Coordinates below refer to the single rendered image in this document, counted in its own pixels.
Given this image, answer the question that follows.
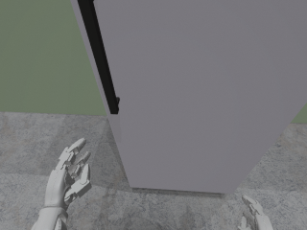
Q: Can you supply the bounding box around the fridge door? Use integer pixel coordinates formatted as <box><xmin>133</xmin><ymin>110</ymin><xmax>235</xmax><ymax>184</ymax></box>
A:
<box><xmin>70</xmin><ymin>0</ymin><xmax>307</xmax><ymax>194</ymax></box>

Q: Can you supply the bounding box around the robot right hand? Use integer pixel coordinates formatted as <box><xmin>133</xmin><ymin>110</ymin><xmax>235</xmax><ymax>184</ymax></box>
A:
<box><xmin>238</xmin><ymin>195</ymin><xmax>274</xmax><ymax>230</ymax></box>

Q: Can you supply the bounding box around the robot left forearm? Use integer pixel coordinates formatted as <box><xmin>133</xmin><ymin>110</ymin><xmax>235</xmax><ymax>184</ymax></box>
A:
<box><xmin>31</xmin><ymin>206</ymin><xmax>68</xmax><ymax>230</ymax></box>

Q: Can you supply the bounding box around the robot left hand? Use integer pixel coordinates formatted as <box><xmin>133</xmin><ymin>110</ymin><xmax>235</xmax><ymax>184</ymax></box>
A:
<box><xmin>44</xmin><ymin>137</ymin><xmax>92</xmax><ymax>211</ymax></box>

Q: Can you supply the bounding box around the handle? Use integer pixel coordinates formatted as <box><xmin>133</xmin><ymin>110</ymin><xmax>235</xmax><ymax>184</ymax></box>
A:
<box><xmin>77</xmin><ymin>0</ymin><xmax>120</xmax><ymax>115</ymax></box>

